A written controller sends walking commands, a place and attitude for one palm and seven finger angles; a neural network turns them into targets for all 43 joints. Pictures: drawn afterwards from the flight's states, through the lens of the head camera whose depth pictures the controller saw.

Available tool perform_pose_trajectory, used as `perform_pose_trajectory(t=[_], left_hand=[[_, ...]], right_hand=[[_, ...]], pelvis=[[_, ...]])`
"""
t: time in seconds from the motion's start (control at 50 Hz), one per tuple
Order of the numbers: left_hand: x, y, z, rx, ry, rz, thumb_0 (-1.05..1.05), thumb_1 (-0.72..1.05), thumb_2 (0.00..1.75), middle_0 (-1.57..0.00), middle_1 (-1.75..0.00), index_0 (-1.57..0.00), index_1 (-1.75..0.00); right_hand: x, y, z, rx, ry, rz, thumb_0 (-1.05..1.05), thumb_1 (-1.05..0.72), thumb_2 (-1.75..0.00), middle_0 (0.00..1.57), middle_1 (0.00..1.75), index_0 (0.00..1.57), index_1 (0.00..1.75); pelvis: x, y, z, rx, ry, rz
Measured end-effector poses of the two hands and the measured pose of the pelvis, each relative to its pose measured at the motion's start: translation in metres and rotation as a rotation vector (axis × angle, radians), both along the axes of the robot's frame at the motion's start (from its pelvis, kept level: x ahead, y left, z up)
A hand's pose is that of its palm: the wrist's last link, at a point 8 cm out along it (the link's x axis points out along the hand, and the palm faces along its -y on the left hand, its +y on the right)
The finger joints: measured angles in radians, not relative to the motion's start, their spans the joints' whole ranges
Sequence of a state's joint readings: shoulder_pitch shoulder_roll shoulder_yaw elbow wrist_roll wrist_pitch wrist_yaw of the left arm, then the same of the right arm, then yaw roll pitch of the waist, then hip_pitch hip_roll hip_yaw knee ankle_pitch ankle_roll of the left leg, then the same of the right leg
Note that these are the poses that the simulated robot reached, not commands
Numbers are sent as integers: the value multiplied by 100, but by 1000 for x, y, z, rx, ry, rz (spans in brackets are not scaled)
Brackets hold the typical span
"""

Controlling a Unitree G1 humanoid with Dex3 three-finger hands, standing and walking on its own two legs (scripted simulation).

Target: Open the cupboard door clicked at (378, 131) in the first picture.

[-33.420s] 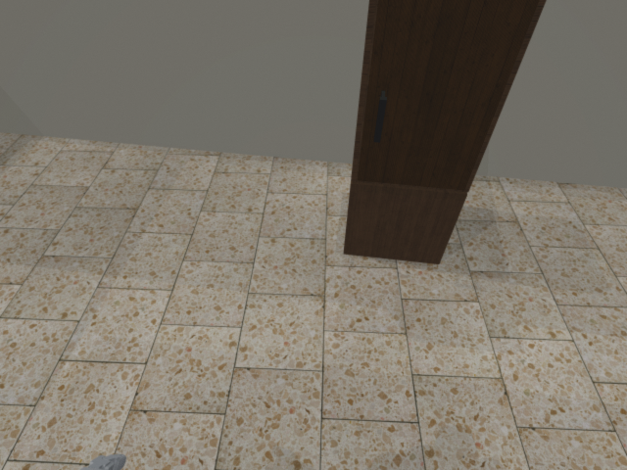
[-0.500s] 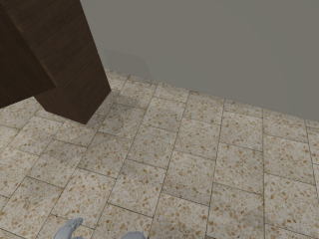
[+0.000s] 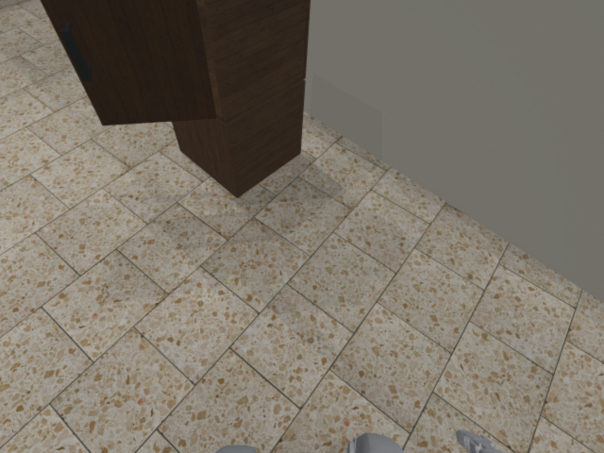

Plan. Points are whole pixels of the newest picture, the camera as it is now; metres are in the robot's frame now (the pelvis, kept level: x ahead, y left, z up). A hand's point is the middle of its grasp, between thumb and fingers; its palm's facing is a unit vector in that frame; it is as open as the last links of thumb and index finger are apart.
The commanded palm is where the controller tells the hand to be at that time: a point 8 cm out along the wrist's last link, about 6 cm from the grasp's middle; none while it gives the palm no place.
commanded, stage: turn to face it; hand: left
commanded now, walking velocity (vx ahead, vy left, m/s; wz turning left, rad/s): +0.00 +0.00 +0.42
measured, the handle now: (78, 51) +0.98 +0.66 -0.08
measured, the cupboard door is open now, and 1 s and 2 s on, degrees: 53 53 53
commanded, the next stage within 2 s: take the last steps up to it in 0.38 s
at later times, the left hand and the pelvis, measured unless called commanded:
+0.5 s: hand out of the picture +0.04 +0.13 -0.15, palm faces +0.22 -0.94 -0.25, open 7.3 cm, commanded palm none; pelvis +0.02 -0.06 +0.01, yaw +11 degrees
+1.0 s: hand (178, 451) +0.13 +0.18 -0.15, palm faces +0.31 -0.92 -0.23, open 7.4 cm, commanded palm none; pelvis +0.10 -0.03 +0.00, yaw +18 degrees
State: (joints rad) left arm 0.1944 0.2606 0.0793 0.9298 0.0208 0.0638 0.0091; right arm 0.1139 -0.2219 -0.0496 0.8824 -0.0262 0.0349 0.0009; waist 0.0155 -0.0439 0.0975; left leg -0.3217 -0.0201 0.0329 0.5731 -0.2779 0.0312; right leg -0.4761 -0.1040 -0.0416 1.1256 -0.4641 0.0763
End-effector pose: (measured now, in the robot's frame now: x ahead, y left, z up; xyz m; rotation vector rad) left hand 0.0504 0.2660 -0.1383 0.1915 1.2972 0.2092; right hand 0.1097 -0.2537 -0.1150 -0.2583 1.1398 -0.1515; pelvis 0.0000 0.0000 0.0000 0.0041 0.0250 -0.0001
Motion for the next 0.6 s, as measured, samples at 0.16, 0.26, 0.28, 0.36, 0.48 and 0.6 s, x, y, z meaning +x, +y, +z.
perform_pose_trajectory(t=[0.16, 0.26, 0.28, 0.36, 0.48, 0.6], left_hand=[[26, -15, 23, 33, -95, 16, 1, 91, 90, -20, -30, -20, -30], [34, -44, 25, 61, -153, 23, 1, 91, 90, -20, -30, -20, -30], [31, -50, 26, 61, -153, 27, 1, 91, 90, -20, -30, -20, -30], [14, -74, 30, 38, -124, 68, 1, 91, 90, -20, -30, -20, -30], [-19, -88, 25, 7, -64, 155, 0, 93, 90, -21, -30, -20, -30], [-63, -79, 7, -28, 9, 252, 0, 92, 90, -21, -30, -20, -30]], right_hand=[[-13, -7, -11, 52, 84, 23, 1, -91, -90, 21, 30, 20, 30], [-16, -29, -34, 91, 126, 19, 1, -91, -90, 21, 30, 20, 30], [-15, -33, -36, 92, 135, 21, 1, -91, -90, 21, 30, 20, 30], [-5, -44, -33, 89, 157, 36, 1, -91, -90, 20, 30, 20, 30], [21, -42, -20, 80, 148, 98, 1, -91, -90, 20, 30, 20, 30], [58, -17, -13, 53, 99, 202, 1, -91, -90, 20, 30, 20, 30]], pelvis=[[7, -21, 7, -7, 8, 63], [12, -46, -4, 16, 5, 100], [12, -49, -3, 15, -2, 112], [16, -57, 4, 32, -19, 146], [23, -63, 11, 48, -22, 193], [27, -53, 5, 27, -25, 240]])
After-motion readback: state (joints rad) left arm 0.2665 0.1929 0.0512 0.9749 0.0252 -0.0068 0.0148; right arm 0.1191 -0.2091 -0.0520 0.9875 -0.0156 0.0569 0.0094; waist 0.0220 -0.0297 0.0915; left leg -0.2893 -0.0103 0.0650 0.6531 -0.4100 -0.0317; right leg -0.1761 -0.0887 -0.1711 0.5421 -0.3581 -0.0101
